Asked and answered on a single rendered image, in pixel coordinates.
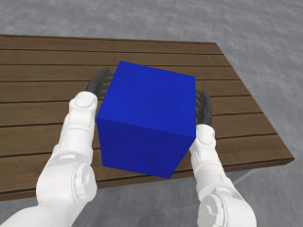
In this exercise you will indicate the robot left hand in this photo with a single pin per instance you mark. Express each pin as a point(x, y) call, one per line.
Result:
point(95, 84)

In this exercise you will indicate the carton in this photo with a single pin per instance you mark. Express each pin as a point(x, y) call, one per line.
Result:
point(147, 120)

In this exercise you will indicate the robot right hand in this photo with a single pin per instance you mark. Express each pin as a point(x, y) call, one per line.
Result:
point(204, 115)

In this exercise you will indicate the robot right forearm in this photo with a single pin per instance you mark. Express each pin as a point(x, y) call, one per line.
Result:
point(207, 167)

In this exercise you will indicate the robot right upper arm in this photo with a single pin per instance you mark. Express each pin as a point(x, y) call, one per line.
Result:
point(218, 210)

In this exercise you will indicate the robot left upper arm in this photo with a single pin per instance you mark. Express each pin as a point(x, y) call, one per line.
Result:
point(62, 192)

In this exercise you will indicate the robot left forearm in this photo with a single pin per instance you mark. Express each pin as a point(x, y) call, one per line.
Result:
point(75, 144)

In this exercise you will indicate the table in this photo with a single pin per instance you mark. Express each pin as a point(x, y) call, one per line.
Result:
point(40, 75)

